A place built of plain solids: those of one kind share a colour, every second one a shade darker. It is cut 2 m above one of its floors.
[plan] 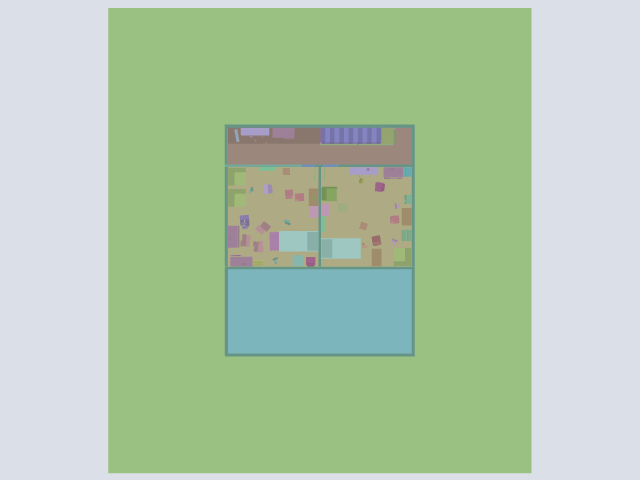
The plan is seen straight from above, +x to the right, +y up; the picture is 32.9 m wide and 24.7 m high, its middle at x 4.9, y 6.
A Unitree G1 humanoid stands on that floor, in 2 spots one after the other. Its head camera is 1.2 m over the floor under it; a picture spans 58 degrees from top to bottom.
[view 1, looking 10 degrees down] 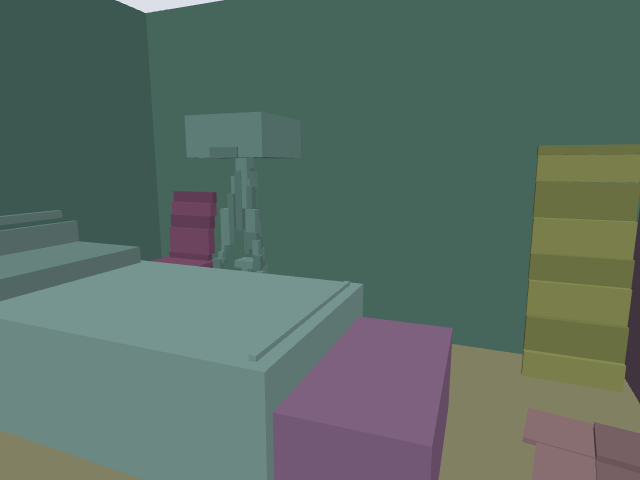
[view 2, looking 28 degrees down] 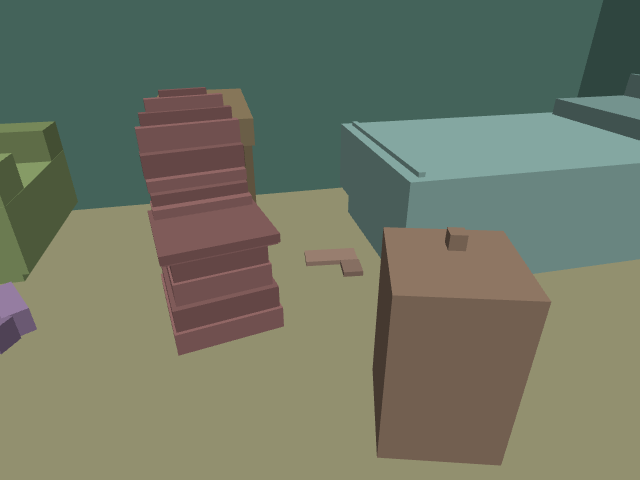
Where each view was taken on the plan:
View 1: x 2.17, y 7.53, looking -68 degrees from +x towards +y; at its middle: wall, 3.17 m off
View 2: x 7.72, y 7.62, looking -103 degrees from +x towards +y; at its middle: upper_floor_loft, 2.56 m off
